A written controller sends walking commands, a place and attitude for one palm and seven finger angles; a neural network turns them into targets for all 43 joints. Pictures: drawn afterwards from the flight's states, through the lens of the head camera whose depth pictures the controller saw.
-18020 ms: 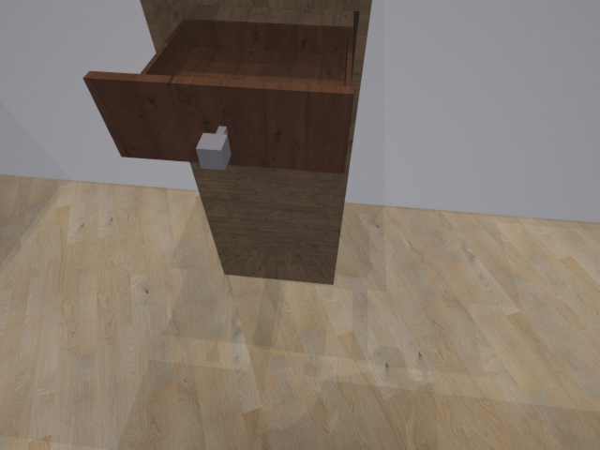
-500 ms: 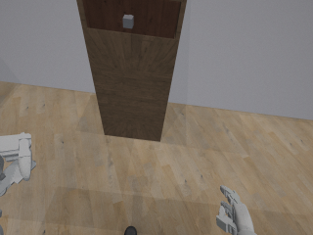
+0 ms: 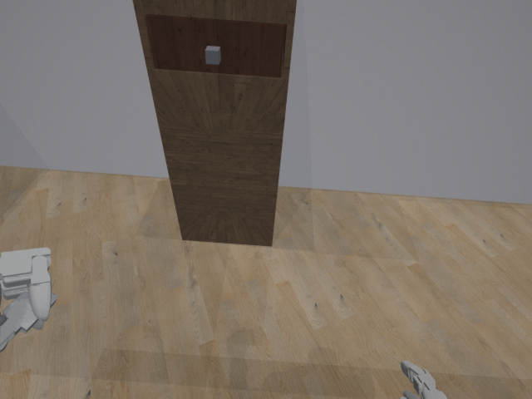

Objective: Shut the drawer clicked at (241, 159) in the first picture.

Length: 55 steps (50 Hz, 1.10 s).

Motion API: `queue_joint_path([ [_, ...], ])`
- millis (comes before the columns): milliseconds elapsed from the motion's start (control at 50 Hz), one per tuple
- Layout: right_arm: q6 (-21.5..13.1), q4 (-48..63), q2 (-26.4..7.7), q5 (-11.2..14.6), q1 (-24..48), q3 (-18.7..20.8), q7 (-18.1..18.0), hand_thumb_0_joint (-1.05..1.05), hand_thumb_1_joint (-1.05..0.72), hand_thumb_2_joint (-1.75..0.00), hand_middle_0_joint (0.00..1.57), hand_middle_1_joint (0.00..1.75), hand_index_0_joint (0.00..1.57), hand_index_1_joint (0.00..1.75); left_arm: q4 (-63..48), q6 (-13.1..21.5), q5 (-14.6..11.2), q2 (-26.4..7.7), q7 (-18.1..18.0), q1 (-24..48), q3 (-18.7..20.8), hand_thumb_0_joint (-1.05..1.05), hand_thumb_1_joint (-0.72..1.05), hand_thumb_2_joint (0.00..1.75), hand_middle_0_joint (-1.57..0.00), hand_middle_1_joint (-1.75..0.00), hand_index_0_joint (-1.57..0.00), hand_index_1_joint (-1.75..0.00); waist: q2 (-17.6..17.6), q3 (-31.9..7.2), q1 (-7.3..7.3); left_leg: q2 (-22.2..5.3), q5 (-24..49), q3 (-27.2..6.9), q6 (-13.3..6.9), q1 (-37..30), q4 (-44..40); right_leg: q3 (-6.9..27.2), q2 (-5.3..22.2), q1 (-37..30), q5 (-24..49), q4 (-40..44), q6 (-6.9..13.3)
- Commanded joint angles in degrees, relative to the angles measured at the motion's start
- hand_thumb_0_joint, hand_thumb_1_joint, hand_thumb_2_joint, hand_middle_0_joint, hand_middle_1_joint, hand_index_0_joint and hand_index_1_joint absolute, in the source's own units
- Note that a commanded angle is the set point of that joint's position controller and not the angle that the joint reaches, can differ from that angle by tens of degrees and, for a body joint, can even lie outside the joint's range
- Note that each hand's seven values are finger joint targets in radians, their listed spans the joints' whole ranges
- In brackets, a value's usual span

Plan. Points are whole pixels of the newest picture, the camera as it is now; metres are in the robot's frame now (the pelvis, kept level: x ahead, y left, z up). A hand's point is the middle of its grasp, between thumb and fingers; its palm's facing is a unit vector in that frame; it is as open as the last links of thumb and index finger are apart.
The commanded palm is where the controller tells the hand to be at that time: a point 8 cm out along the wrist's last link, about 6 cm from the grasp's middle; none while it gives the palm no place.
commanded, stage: stop stepping back and stand still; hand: left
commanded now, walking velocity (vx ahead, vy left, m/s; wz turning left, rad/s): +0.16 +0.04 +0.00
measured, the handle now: (214, 52) +0.96 +0.19 +0.14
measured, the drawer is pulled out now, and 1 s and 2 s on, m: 0.00 0.00 0.00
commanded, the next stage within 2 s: let the arm hang, fingers relaxed in 0.38 s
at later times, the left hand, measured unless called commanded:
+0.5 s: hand (28, 309) +0.17 +0.26 +0.15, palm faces +0.40 -0.81 -0.43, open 3.2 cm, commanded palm none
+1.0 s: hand out of the picture -0.05 +0.22 -0.17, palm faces +0.10 -0.96 -0.25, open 4.7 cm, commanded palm none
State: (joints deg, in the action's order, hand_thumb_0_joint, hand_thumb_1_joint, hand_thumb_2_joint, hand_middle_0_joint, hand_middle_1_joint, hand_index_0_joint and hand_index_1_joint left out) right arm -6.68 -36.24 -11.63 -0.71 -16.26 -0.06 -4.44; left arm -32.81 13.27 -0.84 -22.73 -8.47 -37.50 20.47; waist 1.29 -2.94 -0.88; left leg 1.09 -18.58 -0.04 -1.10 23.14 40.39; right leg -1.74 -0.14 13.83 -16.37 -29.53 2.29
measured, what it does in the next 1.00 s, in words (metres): stands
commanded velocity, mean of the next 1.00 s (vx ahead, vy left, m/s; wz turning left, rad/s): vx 0.03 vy -0.01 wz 0.00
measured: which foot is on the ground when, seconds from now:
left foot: down 0.00-1.00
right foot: down 0.00-1.00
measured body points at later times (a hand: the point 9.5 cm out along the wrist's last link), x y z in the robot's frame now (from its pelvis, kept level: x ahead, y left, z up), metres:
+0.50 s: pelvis -0.01 +0.02 -0.01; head -0.01 +0.03 +0.44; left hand +0.14 +0.31 +0.18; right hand +0.14 -0.22 -0.10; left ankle +0.02 +0.13 -0.74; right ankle +0.01 -0.09 -0.73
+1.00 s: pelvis -0.02 +0.01 +0.00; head +0.02 +0.02 +0.45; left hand -0.05 +0.27 -0.15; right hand -0.01 -0.23 -0.15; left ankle +0.02 +0.13 -0.74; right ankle +0.02 -0.10 -0.74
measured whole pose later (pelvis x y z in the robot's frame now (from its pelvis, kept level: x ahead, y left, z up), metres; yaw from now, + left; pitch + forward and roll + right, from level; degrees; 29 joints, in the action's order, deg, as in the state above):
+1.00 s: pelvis -0.02 +0.01 +0.00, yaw +6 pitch -1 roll -1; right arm 2.1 -61.6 -10.8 -1.2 -17.0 0.6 -0.9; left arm 62.3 -1.3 0.5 -13.6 -0.7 -16.3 0.8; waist -0.4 4.8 0.0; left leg 0.6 -9.9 -2.3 -0.5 15.6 26.5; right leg 1.0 -2.1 12.4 -11.5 -24.8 0.9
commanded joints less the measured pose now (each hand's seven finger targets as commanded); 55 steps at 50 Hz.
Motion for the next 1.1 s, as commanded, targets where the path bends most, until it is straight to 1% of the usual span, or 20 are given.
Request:
queue_joint_path([
  [0,-2.9,6.8,-6.4,-0.3,6.3,2.2,-0.3,0.0,-0.9,-0.9,0.2,0.3,0.2,0.3,-6.3,2.9,-0.3,-7.7,-1.8,9.9,6.1,0.0,0.9,0.9,-1.4,-1.6,-1.4,-1.6,6.2,3.9,-0.77,-5.4,-5.2,-2.8,-0.5,-1.0,9.2,17.5,17.8,12.7,-22.5,16.0,7.5],
  [60,-3.0,7.0,-6.8,-0.1,7.5,1.9,-1.9,0.0,-0.9,-0.9,0.2,0.3,0.2,0.3,-6.1,2.2,0.1,-5.1,-1.9,12.0,2.4,0.0,0.9,0.9,-1.4,-1.6,-1.4,-1.6,-0.5,5.9,-1.08,-3.0,-5.2,2.3,-1.1,-12.6,-10.8,6.4,9.6,17.8,-24.7,6.6,3.1],
  [100,-4.1,8.3,-8.2,-0.1,7.6,1.7,-1.9,0.0,-0.9,-0.9,0.2,0.3,0.2,0.3,-10.8,3.5,0.1,-6.3,-2.2,14.0,4.0,0.0,0.9,0.9,-1.4,-1.6,-1.4,-1.6,-14.9,5.8,-0.43,-13.5,-14.3,-17.4,-6.4,-9.8,-24.4,0.5,0.7,16.0,-13.2,-11.0,-1.5],
  [140,-4.4,7.9,-6.8,0.2,8.2,1.7,-1.4,0.0,-0.9,-0.9,0.2,0.3,0.2,0.3,-8.8,3.6,0.4,-7.6,-1.9,11.0,6.2,0.0,0.9,0.9,-1.4,-1.6,-1.4,-1.6,-16.1,3.8,-0.41,-17.3,-26.5,-23.3,-8.6,1.1,-32.2,-0.5,-0.6,7.8,-13.8,-22.2,-2.4],
  [220,-4.2,8.7,-6.4,0.0,9.2,1.5,0.2,0.0,-0.9,-0.9,0.2,0.3,0.2,0.3,-11.4,2.7,0.8,-7.2,-1.2,5.1,5.7,0.0,0.9,0.9,-1.4,-1.6,-1.4,-1.6,-9.6,4.8,1.28,-11.5,-16.5,-9.6,-4.9,9.0,-22.9,-0.7,0.1,-6.8,-8.8,-2.1,-1.2],
  [240,-3.7,9.0,-6.1,-0.2,9.0,1.7,0.2,0.0,-0.9,-0.9,0.2,0.3,0.2,0.3,-10.8,2.6,0.8,-8.2,-1.1,4.2,6.5,0.0,0.9,0.9,-1.4,-1.6,-1.4,-1.6,-2.6,5.4,1.26,-6.2,-13.1,-4.1,-2.2,10.6,-12.8,6.6,3.2,-6.7,-11.0,7.0,1.0],
  [280,-2.9,8.8,-5.7,0.1,9.0,2.2,0.7,0.0,-0.9,-0.9,0.2,0.3,0.2,0.3,-11.9,2.1,-0.4,-9.3,-1.1,6.3,7.4,0.0,0.9,0.9,-1.4,-1.6,-1.4,-1.6,11.2,4.4,1.34,-0.6,-6.0,0.9,0.7,11.6,15.9,31.7,19.9,0.1,-19.0,20.5,9.1],
  [320,-3.3,7.4,-5.3,-0.1,6.3,1.7,0.7,0.0,-0.9,-0.9,0.2,0.3,0.2,0.3,-9.1,2.5,-0.7,-8.2,-1.1,4.9,7.8,0.0,0.9,0.9,-1.4,-1.6,-1.4,-1.6,3.0,2.9,-0.28,-3.1,-3.0,-1.2,1.1,7.2,16.6,22.4,17.5,2.9,-9.8,17.4,8.9],
  [360,-3.2,8.0,-4.8,0.0,8.1,1.1,0.1,0.0,-0.9,-0.9,0.2,0.3,0.2,0.3,-9.3,2.5,-0.5,-7.2,-1.1,5.0,6.7,0.0,0.9,0.9,-1.4,-1.6,-1.4,-1.6,5.0,2.2,0.18,-4.2,-1.4,0.3,0.7,-0.4,3.4,12.9,14.4,4.1,-0.3,13.3,6.6],
  [400,-3.7,7.3,-5.0,-0.2,7.8,0.9,-0.7,0.0,-0.9,-0.9,0.2,0.3,0.2,0.3,-8.1,2.7,-0.4,-7.1,-1.6,4.4,6.8,0.0,0.9,0.9,-1.4,-1.6,-1.4,-1.6,2.7,1.2,0.28,-2.4,3.2,3.1,-0.1,-9.8,-10.4,9.7,11.2,5.7,-3.0,11.2,3.8],
  [440,-4.3,7.9,-6.8,-0.3,8.1,1.8,-1.1,0.0,-0.9,-0.9,0.2,0.3,0.2,0.3,-11.1,3.5,-0.3,-7.0,-1.7,6.3,5.9,0.0,0.9,0.9,-1.4,-1.6,-1.4,-1.6,-6.1,0.8,0.93,-7.3,5.2,-3.4,-1.8,-14.3,-19.4,6.9,6.1,5.6,-3.4,5.0,0.0],
  [460,-6.8,-4.3,-16.5,0.2,5.5,5.7,4.9,0.0,-0.9,-0.9,0.2,0.3,0.2,0.3,35.8,-4.5,3.6,1.9,6.5,10.1,-16.6,0.0,0.9,0.9,-1.4,-1.6,-1.4,-1.6,-12.2,3.4,-4.45,-13.8,25.9,-12.4,-4.5,-14.8,-12.0,-1.0,4.8,18.3,4.3,-12.8,-2.3],
  [500,1.6,-2.3,-12.4,-0.7,1.5,4.0,4.4,0.0,-0.9,-0.9,0.2,0.3,0.2,0.3,36.6,-13.4,2.9,5.1,7.3,14.7,-13.5,0.0,0.9,0.9,-1.32,-1.51,-1.32,-1.51,-7.4,-1.4,-3.03,-19.2,45.1,-22.0,-11.4,-8.2,-16.1,3.1,0.3,15.3,-17.0,-26.2,-3.7],
  [560,3.0,-1.1,-12.2,-2.2,2.6,2.8,3.9,0.0,-0.9,-0.9,0.2,0.3,0.2,0.3,47.0,-13.0,2.4,5.3,7.2,18.2,-15.7,0.0,0.9,0.9,-1.2,-1.38,-1.2,-1.38,0.3,-6.7,-0.45,-16.9,52.8,-17.2,-11.3,-16.2,-12.7,4.4,-0.2,13.1,-15.8,-23.5,-3.3],
  [620,5.1,-3.4,-12.1,-1.2,7.5,2.7,3.7,0.0,-0.9,-0.9,0.2,0.3,0.2,0.3,60.7,-13.6,2.2,2.6,7.6,18.1,-16.0,0.0,0.9,0.9,-1.08,-1.25,-1.08,-1.25,-5.3,-2.9,3.18,-11.2,28.5,-9.1,-6.1,-4.7,-14.4,3.4,0.2,-3.0,-2.2,-5.2,-2.9],
  [680,6.9,-6.6,-6.3,-0.3,4.4,1.8,4.6,0.0,-0.9,-0.9,0.2,0.3,0.2,0.3,70.4,-13.3,2.6,-3.7,8.0,22.1,-16.9,0.0,0.9,0.9,-0.96,-1.12,-0.96,-1.12,-0.6,3.8,-0.46,-0.3,-5.2,-1.0,0.9,-5.0,-7.7,21.5,14.3,6.5,-8.8,14.8,4.2],
  [720,7.7,-10.8,-6.2,-0.6,2.6,2.0,4.4,0.0,-0.9,-0.9,0.2,0.3,0.2,0.3,75.1,-13.0,2.3,-1.7,7.8,27.0,-17.9,0.0,0.9,0.9,-0.88,-1.04,-0.88,-1.04,5.3,6.1,-1.42,-0.1,-0.2,-1.4,0.4,-9.6,-4.5,19.6,10.4,11.9,-14.9,17.6,4.8],
  [780,7.2,-15.3,-6.2,-0.6,0.6,2.1,3.8,0.0,-0.9,-0.9,0.2,0.3,0.2,0.3,81.3,-12.4,1.7,1.0,7.4,27.0,-17.9,0.0,0.9,0.9,-0.76,-0.91,-0.76,-0.91,-2.2,2.4,-1.82,-2.7,8.6,-3.9,0.1,-14.2,-11.3,13.0,7.0,6.9,-0.8,12.1,3.2],
  [840,7.2,-18.3,-6.3,-0.8,1.6,1.9,3.4,0.0,-0.9,-0.9,0.2,0.3,0.2,0.3,86.4,-13.1,1.4,2.0,7.4,24.7,-18.3,0.0,0.9,0.9,-0.64,-0.78,-0.64,-0.78,-8.2,4.5,0.05,-5.1,1.5,-7.4,-0.6,-9.3,-18.8,10.1,4.0,3.1,-6.3,11.5,1.4],
  [1080,6.4,-25.1,-7.6,-0.3,-0.2,2.6,2.6,0.0,-0.9,-0.9,0.2,0.3,0.2,0.3,95.9,-12.9,1.4,1.8,7.0,23.3,-18.1,0.0,0.9,0.9,-0.2,-0.3,-0.2,-0.3,-3.4,5.9,0.83,-6.7,4.5,-8.4,-1.5,-10.3,-23.1,7.3,4.2,-1.3,1.3,10.2,1.2],
])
